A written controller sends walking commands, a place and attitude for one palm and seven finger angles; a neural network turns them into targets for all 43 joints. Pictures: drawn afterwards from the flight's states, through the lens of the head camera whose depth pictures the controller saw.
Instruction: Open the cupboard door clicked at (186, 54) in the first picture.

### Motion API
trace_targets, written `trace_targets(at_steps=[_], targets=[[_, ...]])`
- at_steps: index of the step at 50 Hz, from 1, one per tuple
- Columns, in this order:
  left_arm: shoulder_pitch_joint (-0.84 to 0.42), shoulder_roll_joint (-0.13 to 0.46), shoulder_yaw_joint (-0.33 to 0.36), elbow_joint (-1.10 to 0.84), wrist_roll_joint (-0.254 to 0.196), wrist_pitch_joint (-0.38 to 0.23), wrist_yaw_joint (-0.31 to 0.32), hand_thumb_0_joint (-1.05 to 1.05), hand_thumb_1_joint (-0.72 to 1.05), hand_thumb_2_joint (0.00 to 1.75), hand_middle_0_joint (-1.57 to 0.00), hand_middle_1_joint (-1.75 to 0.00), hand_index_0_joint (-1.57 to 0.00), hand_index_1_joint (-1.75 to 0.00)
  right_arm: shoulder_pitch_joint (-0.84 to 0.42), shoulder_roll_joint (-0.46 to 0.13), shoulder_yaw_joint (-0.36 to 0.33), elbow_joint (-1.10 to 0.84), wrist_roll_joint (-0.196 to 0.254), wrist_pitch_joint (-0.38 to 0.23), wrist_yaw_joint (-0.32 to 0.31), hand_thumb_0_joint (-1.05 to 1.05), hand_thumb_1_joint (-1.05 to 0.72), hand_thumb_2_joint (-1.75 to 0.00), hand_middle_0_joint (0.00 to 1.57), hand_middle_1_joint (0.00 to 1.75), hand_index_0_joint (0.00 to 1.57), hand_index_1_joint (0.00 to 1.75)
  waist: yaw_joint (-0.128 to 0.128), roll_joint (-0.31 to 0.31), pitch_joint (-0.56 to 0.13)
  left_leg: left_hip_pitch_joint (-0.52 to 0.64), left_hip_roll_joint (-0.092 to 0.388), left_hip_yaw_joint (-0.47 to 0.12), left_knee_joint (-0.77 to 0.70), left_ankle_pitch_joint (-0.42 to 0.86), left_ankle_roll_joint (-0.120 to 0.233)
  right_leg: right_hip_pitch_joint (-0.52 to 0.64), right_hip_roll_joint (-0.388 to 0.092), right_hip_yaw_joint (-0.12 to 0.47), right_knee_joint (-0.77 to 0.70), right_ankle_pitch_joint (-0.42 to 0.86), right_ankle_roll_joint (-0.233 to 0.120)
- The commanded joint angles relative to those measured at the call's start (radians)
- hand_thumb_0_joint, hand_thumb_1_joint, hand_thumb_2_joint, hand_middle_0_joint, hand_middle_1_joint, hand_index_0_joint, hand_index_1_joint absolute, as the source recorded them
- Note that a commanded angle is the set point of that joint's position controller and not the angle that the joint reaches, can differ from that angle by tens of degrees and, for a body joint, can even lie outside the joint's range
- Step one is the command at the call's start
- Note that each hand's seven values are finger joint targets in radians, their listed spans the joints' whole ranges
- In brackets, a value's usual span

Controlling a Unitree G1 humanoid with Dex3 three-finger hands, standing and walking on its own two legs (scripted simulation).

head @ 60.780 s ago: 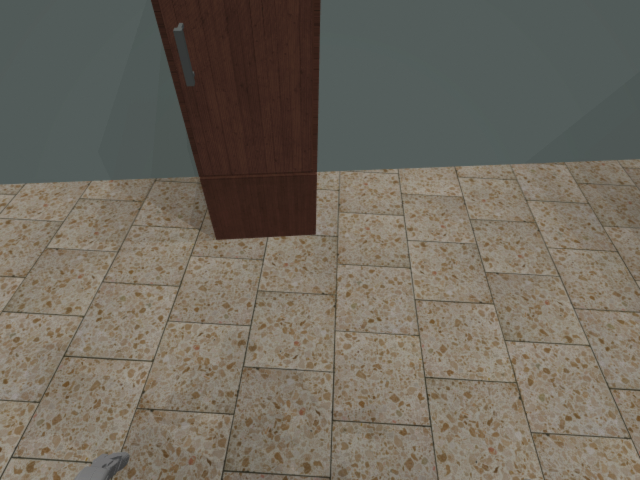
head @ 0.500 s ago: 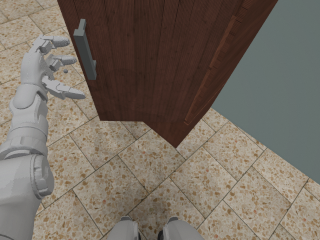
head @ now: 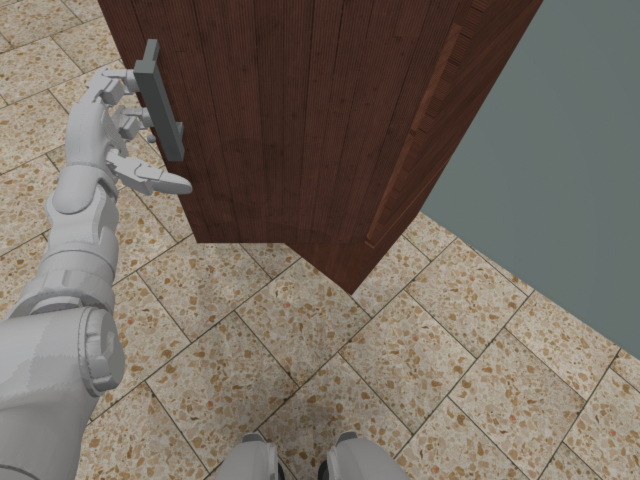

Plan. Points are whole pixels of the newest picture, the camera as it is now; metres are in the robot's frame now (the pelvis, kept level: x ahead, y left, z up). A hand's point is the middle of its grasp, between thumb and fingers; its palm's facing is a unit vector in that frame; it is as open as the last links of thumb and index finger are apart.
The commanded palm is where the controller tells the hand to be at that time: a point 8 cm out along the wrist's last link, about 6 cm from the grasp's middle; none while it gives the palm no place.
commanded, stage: slide the fingers in behind the handle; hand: left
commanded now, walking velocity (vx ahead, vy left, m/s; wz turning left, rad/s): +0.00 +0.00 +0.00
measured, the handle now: (164, 105) +0.56 +0.15 +0.09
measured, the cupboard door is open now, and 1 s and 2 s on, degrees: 42 42 48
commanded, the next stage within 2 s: close the thumb around the handle in 0.76 s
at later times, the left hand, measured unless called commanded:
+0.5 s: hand (182, 139) +0.51 +0.13 +0.08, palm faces -0.03 -1.00 +0.01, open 14.0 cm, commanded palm +0.49 +0.18 +0.08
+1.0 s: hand (175, 144) +0.50 +0.14 +0.08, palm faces -0.02 -1.00 -0.01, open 13.6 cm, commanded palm +0.48 +0.18 +0.08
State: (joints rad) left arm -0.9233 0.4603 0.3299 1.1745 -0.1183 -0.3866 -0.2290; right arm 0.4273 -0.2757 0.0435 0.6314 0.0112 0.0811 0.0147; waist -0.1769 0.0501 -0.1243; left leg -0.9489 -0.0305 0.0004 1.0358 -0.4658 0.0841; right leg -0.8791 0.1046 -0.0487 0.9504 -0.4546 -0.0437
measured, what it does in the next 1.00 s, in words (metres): stands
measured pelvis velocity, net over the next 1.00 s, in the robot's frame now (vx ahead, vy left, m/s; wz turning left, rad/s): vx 0.00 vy -0.01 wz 0.01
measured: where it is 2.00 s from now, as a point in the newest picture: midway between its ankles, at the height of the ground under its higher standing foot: outside the picture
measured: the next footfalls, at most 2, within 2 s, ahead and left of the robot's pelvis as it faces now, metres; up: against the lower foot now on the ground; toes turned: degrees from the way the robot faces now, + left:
none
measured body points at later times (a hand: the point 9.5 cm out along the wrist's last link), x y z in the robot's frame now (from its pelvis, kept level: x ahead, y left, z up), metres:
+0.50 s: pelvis +0.00 +0.00 +0.00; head +0.12 +0.01 +0.43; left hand +0.51 +0.18 +0.08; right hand +0.00 -0.27 -0.12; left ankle +0.01 +0.06 -0.67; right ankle -0.01 -0.10 -0.67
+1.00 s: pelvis +0.00 -0.01 +0.00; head +0.11 +0.00 +0.43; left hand +0.50 +0.19 +0.08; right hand +0.00 -0.28 -0.11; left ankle +0.01 +0.06 -0.67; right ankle -0.01 -0.10 -0.67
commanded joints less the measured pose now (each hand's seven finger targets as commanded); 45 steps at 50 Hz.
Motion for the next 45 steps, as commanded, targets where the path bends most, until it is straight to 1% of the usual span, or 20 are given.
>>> trace_targets(at_steps=[1,4,7,8,9,10,13,14,16,18,22,25,27,30,32,36,38,41,42,45], targets=[[-0.432,0.224,0.032,-0.174,-0.008,-0.05,0.015,0.0,-0.5,0.3,-0.3,-1.2,-0.3,-1.2,0.156,-0.185,-0.071,-0.051,-0.006,-0.016,-0.006,0.0,-0.9,-0.9,0.2,0.3,0.2,0.3,-0.01,0.066,-0.423,0.423,0.045,-0.097,-0.089,0.439,-0.049,0.093,-0.02,0.031,-0.094,0.343,0.012],[-0.458,0.196,0.007,-0.194,-0.002,-0.059,0.025,0.0,-0.5,0.3,-0.3,-1.2,-0.3,-1.2,0.149,-0.179,-0.071,-0.055,-0.007,-0.019,-0.006,0.0,-0.9,-0.9,0.2,0.3,0.2,0.3,-0.018,0.062,-0.426,0.42,0.045,-0.094,-0.092,0.421,-0.048,0.097,-0.023,0.037,-0.096,0.34,0.014],[-0.498,0.181,-0.005,-0.254,0.0,-0.098,0.031,0.0,-0.5,0.3,-0.3,-1.2,-0.3,-1.2,0.147,-0.176,-0.077,-0.045,-0.011,-0.028,-0.002,0.0,-0.9,-0.9,0.2,0.3,0.2,0.3,-0.011,0.117,-0.498,0.505,0.053,-0.112,-0.078,0.487,-0.064,0.061,-0.023,0.031,-0.077,0.349,0.009],[-0.517,0.139,-0.041,-0.259,-0.001,-0.105,0.03,0.0,-0.5,0.3,-0.3,-1.2,-0.3,-1.2,0.142,-0.172,-0.077,-0.041,-0.012,-0.031,0.001,0.0,-0.9,-0.9,0.2,0.3,0.2,0.3,-0.024,0.14,-0.492,0.526,0.055,-0.117,-0.077,0.497,-0.069,0.036,-0.022,0.028,-0.077,0.343,0.01],[-0.487,0.154,-0.016,-0.236,-0.002,-0.105,0.035,0.0,-0.5,0.3,-0.3,-1.2,-0.3,-1.2,0.149,-0.176,-0.081,-0.034,-0.014,-0.032,0.003,0.0,-0.9,-0.9,0.2,0.3,0.2,0.3,-0.013,0.117,-0.494,0.525,0.057,-0.123,-0.077,0.494,-0.072,0.037,-0.021,0.023,-0.075,0.331,0.008],[-0.487,0.127,-0.041,-0.223,-0.001,-0.099,0.036,0.0,-0.5,0.3,-0.3,-1.2,-0.3,-1.2,0.145,-0.176,-0.08,-0.035,-0.012,-0.031,0.004,0.0,-0.9,-0.9,0.2,0.3,0.2,0.3,-0.027,0.099,-0.472,0.513,0.057,-0.118,-0.078,0.48,-0.069,0.031,-0.021,0.024,-0.08,0.329,0.011],[-0.485,0.115,-0.046,-0.174,0.003,-0.073,0.048,0.0,-0.5,0.3,-0.3,-1.2,-0.3,-1.2,0.15,-0.178,-0.08,-0.03,-0.011,-0.03,0.005,0.0,-0.9,-0.9,0.2,0.3,0.2,0.3,-0.032,0.066,-0.445,0.469,0.05,-0.112,-0.082,0.446,-0.059,0.042,-0.024,0.025,-0.083,0.324,0.013],[-0.474,0.135,-0.031,-0.166,0.009,-0.065,0.055,0.0,-0.5,0.3,-0.3,-1.2,-0.3,-1.2,0.149,-0.18,-0.079,-0.034,-0.011,-0.028,0.004,0.0,-0.9,-0.9,0.2,0.3,0.2,0.3,-0.021,0.069,-0.44,0.454,0.048,-0.111,-0.086,0.43,-0.059,0.049,-0.025,0.026,-0.082,0.317,0.012],[-0.504,0.127,-0.033,-0.186,0.01,-0.063,0.069,0.0,-0.5,0.3,-0.3,-1.2,-0.3,-1.2,0.153,-0.179,-0.079,-0.038,-0.013,-0.03,0.005,0.0,-0.9,-0.9,0.2,0.3,0.2,0.3,-0.024,0.09,-0.45,0.475,0.047,-0.118,-0.085,0.452,-0.062,0.034,-0.026,0.023,-0.076,0.319,0.009],[-0.512,0.099,-0.046,-0.232,0.011,-0.078,0.083,0.0,-0.5,0.3,-0.3,-1.2,-0.3,-1.2,0.146,-0.172,-0.082,-0.04,-0.018,-0.032,0.009,0.0,-0.9,-0.9,0.2,0.3,0.2,0.3,-0.016,0.111,-0.501,0.521,0.052,-0.122,-0.077,0.505,-0.071,0.033,-0.026,0.02,-0.068,0.34,0.01],[-0.499,0.154,-0.001,-0.216,0.022,-0.098,0.104,0.0,-0.5,0.3,-0.3,-1.2,-0.3,-1.2,0.147,-0.176,-0.082,-0.038,-0.019,-0.032,0.011,0.0,-0.9,-0.9,0.2,0.3,0.2,0.3,-0.014,0.061,-0.495,0.479,0.049,-0.113,-0.071,0.492,-0.065,0.063,-0.025,0.027,-0.064,0.358,0.013],[-0.451,0.172,0.013,-0.197,0.034,-0.088,0.105,0.0,-0.5,0.3,-0.3,-1.2,-0.3,-1.2,0.142,-0.172,-0.077,-0.053,-0.018,-0.028,0.012,0.0,-0.9,-0.9,0.2,0.3,0.2,0.3,0.001,0.053,-0.485,0.417,0.036,-0.086,-0.076,0.455,-0.053,0.128,-0.026,0.04,-0.071,0.383,0.014],[-0.452,0.186,0.018,-0.188,0.038,-0.085,0.101,0.0,-0.5,0.3,-0.3,-1.2,-0.3,-1.2,0.146,-0.171,-0.075,-0.055,-0.016,-0.025,0.01,0.0,-0.9,-0.9,0.2,0.3,0.2,0.3,-0.003,0.044,-0.477,0.399,0.034,-0.079,-0.077,0.452,-0.047,0.147,-0.027,0.046,-0.074,0.403,0.016],[-0.458,0.162,-0.007,-0.193,0.028,-0.077,0.083,0.0,-0.5,0.3,-0.3,-1.2,-0.3,-1.2,0.14,-0.17,-0.074,-0.062,-0.011,-0.024,0.007,0.0,-0.9,-0.9,0.2,0.3,0.2,0.3,-0.014,0.023,-0.45,0.376,0.033,-0.075,-0.086,0.401,-0.043,0.159,-0.028,0.05,-0.088,0.383,0.018],[-0.487,0.135,-0.031,-0.214,0.018,-0.085,0.071,0.0,-0.5,0.3,-0.3,-1.2,-0.3,-1.2,0.139,-0.168,-0.075,-0.058,-0.008,-0.028,0.005,0.0,-0.9,-0.9,0.2,0.3,0.2,0.3,-0.019,0.06,-0.466,0.414,0.036,-0.081,-0.085,0.411,-0.046,0.134,-0.028,0.05,-0.089,0.378,0.016],[-0.506,0.114,-0.043,-0.217,-0.005,-0.093,0.053,0.0,-0.5,0.3,-0.3,-1.2,-0.3,-1.2,0.144,-0.168,-0.079,-0.044,-0.008,-0.036,0.003,0.0,-0.9,-0.9,0.2,0.3,0.2,0.3,-0.028,0.064,-0.464,0.432,0.036,-0.088,-0.081,0.417,-0.046,0.12,-0.026,0.048,-0.09,0.373,0.013],[-0.471,0.11,-0.046,-0.192,-0.002,-0.089,0.05,0.0,-0.5,0.3,-0.3,-1.2,-0.3,-1.2,0.138,-0.169,-0.08,-0.037,-0.006,-0.036,0.003,0.0,-0.9,-0.9,0.2,0.3,0.2,0.3,-0.021,0.07,-0.452,0.431,0.037,-0.086,-0.082,0.403,-0.049,0.104,-0.027,0.047,-0.094,0.356,0.013],[-0.463,0.18,0.009,-0.186,-0.003,-0.082,0.058,0.0,-0.5,0.3,-0.3,-1.2,-0.3,-1.2,0.147,-0.175,-0.075,-0.041,-0.008,-0.036,0.001,0.0,-0.9,-0.9,0.2,0.3,0.2,0.3,-0.007,0.055,-0.445,0.378,0.03,-0.076,-0.086,0.39,-0.042,0.156,-0.029,0.056,-0.095,0.37,0.013],[-0.437,0.18,0.007,-0.169,0.004,-0.076,0.058,0.0,-0.5,0.3,-0.3,-1.2,-0.3,-1.2,0.141,-0.173,-0.074,-0.045,-0.005,-0.034,-0.001,0.0,-0.9,-0.9,0.2,0.3,0.2,0.3,-0.003,0.034,-0.447,0.363,0.029,-0.073,-0.087,0.38,-0.041,0.165,-0.031,0.057,-0.094,0.371,0.015],[-0.466,0.148,-0.028,-0.206,0.01,-0.08,0.056,0.0,-0.39,0.35,-0.31,-1.21,-0.31,-1.21,0.132,-0.166,-0.073,-0.051,-0.005,-0.037,0.001,0.0,-0.9,-0.9,0.2,0.3,0.2,0.3,-0.012,0.068,-0.448,0.381,0.03,-0.071,-0.085,0.388,-0.042,0.152,-0.033,0.058,-0.095,0.378,0.016]])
